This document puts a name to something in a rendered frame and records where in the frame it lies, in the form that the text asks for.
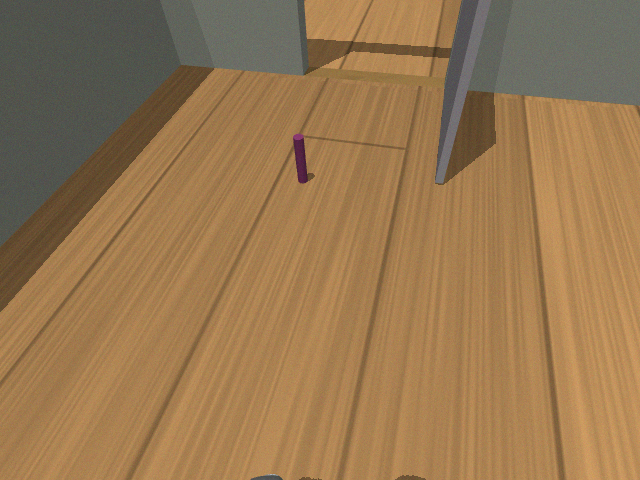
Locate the can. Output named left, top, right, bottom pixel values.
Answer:
left=293, top=134, right=308, bottom=183

